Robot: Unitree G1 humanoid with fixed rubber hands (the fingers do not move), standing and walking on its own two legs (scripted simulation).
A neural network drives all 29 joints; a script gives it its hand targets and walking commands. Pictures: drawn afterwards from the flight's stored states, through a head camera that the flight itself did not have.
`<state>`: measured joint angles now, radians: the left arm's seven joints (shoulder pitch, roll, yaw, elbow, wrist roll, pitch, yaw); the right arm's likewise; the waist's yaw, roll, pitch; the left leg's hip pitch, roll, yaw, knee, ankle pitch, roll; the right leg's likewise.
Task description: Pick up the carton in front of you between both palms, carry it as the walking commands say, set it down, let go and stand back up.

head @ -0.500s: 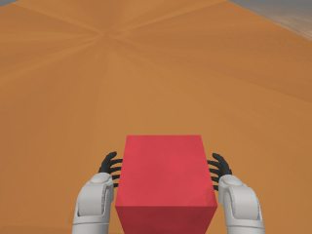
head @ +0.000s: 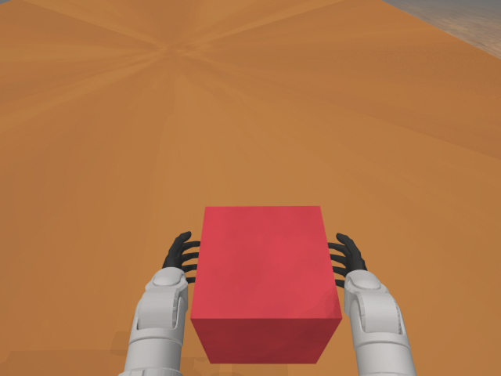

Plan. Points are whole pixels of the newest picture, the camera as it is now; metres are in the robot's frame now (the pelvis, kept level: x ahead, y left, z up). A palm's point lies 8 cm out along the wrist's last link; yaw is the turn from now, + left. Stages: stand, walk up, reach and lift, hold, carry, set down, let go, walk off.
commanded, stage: carry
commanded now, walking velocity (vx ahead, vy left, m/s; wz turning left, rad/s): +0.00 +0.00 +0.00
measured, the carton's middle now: (262, 288) +0.32 +0.00 -0.04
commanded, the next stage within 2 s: hold in 0.48 s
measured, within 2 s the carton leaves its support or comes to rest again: neither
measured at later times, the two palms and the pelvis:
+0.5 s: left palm (173, 284) +0.27 +0.15 +0.04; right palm (357, 287) +0.27 -0.15 +0.04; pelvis -0.01 +0.00 +0.00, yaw +0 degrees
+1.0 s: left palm (164, 301) +0.24 +0.15 +0.05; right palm (363, 300) +0.25 -0.15 +0.05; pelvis -0.04 -0.01 +0.00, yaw +1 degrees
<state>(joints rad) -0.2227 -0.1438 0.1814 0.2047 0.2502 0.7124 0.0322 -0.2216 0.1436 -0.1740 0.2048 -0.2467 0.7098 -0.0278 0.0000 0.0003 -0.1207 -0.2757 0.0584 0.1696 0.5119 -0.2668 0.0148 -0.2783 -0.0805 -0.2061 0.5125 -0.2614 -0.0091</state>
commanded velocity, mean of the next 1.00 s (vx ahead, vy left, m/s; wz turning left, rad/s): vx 0.00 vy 0.00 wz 0.00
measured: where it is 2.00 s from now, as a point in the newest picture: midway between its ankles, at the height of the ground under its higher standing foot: outside the picture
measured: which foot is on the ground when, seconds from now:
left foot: down 0.00-1.00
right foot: down 0.00-1.00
